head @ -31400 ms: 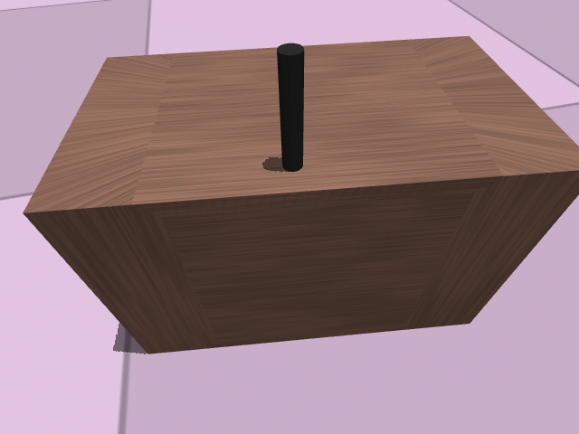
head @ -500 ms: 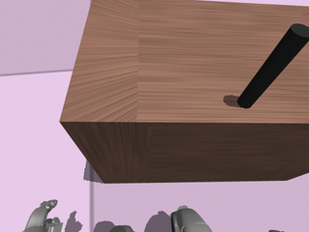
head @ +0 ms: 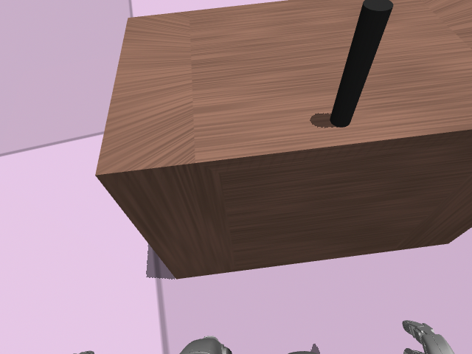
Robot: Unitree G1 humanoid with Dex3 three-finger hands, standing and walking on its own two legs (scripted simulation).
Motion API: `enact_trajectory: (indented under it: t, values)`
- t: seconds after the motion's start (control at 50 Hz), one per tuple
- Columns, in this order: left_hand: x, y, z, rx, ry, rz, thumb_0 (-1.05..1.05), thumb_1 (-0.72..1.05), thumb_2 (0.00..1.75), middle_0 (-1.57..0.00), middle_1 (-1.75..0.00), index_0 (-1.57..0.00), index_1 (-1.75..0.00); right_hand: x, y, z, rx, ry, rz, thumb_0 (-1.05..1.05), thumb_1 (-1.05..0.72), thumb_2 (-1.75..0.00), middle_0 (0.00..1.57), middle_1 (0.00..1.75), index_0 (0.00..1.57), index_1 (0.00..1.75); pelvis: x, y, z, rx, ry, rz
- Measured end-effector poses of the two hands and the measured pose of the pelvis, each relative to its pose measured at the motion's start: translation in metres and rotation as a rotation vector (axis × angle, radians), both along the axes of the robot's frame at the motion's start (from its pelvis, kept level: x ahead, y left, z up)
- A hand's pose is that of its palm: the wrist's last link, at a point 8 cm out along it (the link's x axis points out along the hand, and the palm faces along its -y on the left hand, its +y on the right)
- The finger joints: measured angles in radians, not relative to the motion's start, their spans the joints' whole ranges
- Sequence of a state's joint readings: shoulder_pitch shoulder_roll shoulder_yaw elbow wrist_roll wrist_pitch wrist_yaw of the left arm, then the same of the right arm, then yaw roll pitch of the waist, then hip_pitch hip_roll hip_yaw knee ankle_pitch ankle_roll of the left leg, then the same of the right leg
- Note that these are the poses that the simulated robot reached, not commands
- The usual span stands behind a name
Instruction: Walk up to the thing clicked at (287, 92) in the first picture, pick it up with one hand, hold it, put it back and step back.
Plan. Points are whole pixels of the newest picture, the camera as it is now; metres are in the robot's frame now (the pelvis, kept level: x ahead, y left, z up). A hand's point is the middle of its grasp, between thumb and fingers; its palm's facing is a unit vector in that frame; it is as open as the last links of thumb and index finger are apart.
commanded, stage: step back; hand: right
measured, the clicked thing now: (355, 72) +0.58 -0.21 +0.11
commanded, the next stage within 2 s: none
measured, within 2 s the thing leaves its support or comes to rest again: neither
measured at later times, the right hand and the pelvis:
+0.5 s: hand out of the picture -0.06 -0.27 -0.13, palm faces -0.13 +0.89 -0.44, open 7.4 cm; pelvis -0.14 -0.01 +0.00, yaw +6 degrees
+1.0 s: hand out of the picture -0.18 -0.35 -0.15, palm faces -0.06 +0.93 -0.37, open 7.4 cm; pelvis -0.30 -0.08 +0.01, yaw +1 degrees
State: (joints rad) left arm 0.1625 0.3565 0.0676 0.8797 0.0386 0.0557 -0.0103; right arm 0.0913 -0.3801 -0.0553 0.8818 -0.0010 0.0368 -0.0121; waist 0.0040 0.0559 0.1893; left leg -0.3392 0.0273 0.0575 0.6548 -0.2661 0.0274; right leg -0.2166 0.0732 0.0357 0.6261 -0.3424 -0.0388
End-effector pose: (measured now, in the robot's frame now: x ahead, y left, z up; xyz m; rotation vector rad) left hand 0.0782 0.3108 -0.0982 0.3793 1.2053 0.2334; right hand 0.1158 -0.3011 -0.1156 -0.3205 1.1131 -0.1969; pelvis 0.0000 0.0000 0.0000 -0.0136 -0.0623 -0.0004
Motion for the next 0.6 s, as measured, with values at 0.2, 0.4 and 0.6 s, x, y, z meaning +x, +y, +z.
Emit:
enact_trajectory:
  t: [0.2, 0.4, 0.6]
  values:
    - [-0.027, -0.023, 0.021, 0.004, -0.098, -0.002, 0.01, 0.9, 0.9, -0.2, -0.3, -0.2, -0.3, -0.056, -0.029, 0.01, -0.043, 0.063, 0.044, 0.0, -0.9, -0.9, 0.21, 0.3, 0.2, 0.3, -0.048, -0.017, 0.012, 0.051, 0.05, 0.023]
    - [-0.081, -0.018, -0.011, -0.059, -0.162, 0.012, 0.0, 0.9, 0.9, -0.21, -0.3, -0.2, -0.31, -0.131, -0.022, 0.011, -0.108, 0.113, 0.086, 0.0, -0.91, -0.9, 0.21, 0.3, 0.2, 0.3, -0.118, -0.01, -0.006, 0.031, 0.017, 0.094]
    - [-0.181, -0.007, -0.01, -0.074, -0.064, 0.099, 0.01, 0.9, 0.9, -0.2, -0.3, -0.2, -0.3, -0.185, -0.015, 0.043, -0.12, 0.078, 0.099, 0.0, -0.9, -0.9, 0.21, 0.3, 0.2, 0.3, -0.171, -0.015, 0.013, -0.02, 0.031, 0.064]
